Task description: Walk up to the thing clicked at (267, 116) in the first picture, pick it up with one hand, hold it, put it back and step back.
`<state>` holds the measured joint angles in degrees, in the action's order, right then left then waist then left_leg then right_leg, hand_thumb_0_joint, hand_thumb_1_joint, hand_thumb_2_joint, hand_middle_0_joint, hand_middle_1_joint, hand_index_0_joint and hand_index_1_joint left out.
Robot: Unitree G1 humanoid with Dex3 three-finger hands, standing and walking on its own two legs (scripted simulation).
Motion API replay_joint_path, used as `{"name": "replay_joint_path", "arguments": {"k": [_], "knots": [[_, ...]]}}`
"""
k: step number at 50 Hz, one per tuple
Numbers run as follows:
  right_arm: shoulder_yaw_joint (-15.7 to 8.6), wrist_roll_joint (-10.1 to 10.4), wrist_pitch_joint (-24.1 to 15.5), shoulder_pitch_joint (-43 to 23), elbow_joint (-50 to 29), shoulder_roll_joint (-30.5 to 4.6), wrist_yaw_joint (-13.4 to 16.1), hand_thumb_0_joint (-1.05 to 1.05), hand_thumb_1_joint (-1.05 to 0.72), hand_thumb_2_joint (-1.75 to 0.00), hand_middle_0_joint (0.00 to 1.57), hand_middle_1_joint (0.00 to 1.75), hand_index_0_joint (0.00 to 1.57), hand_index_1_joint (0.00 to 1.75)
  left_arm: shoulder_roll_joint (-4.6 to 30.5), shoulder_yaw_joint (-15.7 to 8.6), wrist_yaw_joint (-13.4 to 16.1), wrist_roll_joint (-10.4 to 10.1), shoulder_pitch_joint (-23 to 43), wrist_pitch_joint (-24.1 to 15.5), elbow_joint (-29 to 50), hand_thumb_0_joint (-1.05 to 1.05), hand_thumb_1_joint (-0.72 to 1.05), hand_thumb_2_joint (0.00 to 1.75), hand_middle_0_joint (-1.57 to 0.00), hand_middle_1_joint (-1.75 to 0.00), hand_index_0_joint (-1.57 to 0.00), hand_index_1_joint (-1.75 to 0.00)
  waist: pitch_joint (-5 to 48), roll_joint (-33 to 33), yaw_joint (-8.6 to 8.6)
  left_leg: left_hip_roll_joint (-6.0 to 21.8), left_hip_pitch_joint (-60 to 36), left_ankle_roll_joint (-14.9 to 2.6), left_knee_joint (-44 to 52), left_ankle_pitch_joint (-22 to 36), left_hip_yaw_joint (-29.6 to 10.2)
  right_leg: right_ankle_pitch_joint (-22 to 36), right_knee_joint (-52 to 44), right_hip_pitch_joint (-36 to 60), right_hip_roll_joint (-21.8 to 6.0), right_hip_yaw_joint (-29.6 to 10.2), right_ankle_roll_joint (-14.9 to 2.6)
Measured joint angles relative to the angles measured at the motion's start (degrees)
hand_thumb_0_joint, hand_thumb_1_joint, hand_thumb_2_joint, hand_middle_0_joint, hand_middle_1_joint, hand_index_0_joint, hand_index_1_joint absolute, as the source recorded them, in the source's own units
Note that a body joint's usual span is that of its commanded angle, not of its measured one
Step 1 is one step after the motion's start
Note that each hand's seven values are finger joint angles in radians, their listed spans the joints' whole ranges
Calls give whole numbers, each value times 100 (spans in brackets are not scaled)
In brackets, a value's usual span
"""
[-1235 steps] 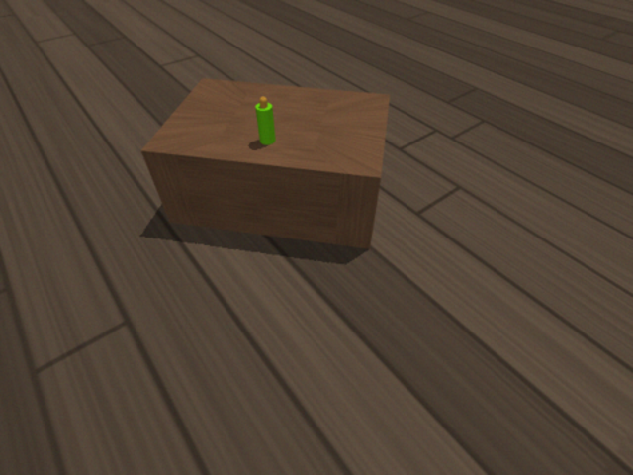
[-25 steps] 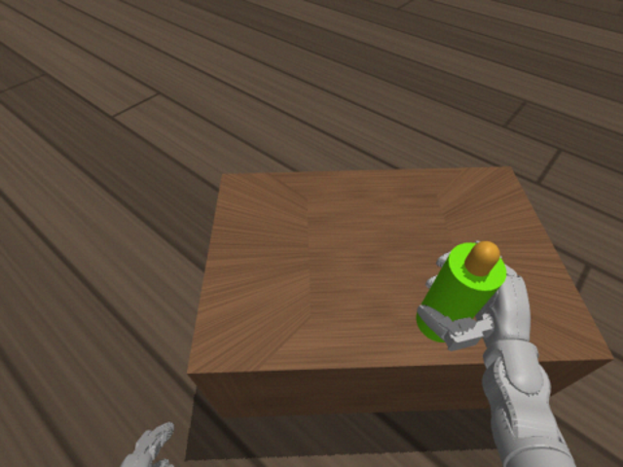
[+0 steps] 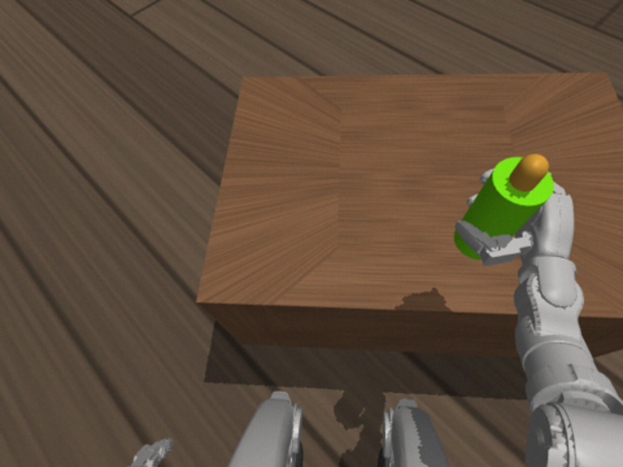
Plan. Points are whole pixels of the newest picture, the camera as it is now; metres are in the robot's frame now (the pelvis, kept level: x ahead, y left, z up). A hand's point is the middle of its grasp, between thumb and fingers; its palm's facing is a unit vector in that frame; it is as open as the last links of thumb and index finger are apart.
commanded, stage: crouch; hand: right
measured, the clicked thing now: (502, 206) +0.44 -0.18 +0.04
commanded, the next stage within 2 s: lower in 0.74 s
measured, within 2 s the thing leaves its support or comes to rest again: rests again in 1.84 s
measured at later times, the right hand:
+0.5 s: hand (473, 209) +0.49 -0.18 -0.05, palm faces +0.13 +0.99 -0.01, open 9.1 cm
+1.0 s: hand (462, 209) +0.52 -0.18 -0.09, palm faces +0.13 +0.99 -0.01, open 9.1 cm
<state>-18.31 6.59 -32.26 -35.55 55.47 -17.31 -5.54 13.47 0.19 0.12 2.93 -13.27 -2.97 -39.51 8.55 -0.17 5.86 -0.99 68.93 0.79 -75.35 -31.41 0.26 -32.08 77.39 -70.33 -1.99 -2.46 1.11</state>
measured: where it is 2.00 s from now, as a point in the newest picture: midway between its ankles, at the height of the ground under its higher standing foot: outside the picture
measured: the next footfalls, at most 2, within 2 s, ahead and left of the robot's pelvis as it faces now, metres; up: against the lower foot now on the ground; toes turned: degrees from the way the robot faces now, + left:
none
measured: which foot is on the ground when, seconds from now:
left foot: down 0.00-1.00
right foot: down 0.00-1.00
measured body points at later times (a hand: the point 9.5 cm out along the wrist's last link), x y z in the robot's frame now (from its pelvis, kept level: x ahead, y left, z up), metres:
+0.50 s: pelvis -0.02 +0.00 -0.06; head +0.16 -0.03 +0.35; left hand +0.05 +0.27 -0.18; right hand +0.48 -0.24 -0.04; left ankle +0.04 +0.13 -0.61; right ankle +0.03 -0.13 -0.61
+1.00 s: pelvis -0.03 +0.00 -0.10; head +0.18 -0.03 +0.30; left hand +0.02 +0.27 -0.22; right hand +0.51 -0.24 -0.09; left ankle +0.04 +0.13 -0.61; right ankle +0.03 -0.13 -0.61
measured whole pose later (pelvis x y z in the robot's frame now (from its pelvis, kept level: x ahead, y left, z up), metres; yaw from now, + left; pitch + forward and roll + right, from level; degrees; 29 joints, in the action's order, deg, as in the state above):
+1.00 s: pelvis -0.03 +0.00 -0.10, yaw +2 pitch +35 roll +5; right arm -25.0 1.0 -28.3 -56.5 68.8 -28.1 -4.5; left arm 14.4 2.1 -2.0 4.3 -13.7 0.9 -37.4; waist 9.7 -1.9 11.0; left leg -1.6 95.9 1.2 -95.5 -34.9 1.8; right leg -36.0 98.8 -98.2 -1.9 -4.7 1.1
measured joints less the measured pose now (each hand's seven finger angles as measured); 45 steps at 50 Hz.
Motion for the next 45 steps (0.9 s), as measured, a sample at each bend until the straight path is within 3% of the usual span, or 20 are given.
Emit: {"name": "replay_joint_path", "arguments": {"k": [16, 45], "knots": [[-501, -345, 22, -1004, 776, -405, 71, -1, 35, -112, 78, 112, 81, 114, 32, 72, -183, 91, 25, 192, 146, 1, 90, 91, -20, -30, -19, -30, 77, -99, 292, -48, 1258, 5, -903, -153, 81, -183, 974, -1301, -21, -113, 3], [-662, -540, 421, -1938, 1061, -984, 134, -1, 35, -112, 77, 113, 80, 115, 78, 158, -203, 122, -11, 378, 212, 1, 90, 91, -19, -30, -19, -29, 71, -166, 477, -59, 2492, 41, -1857, -317, 145, -363, 1994, -2584, 3, -216, -4]]}}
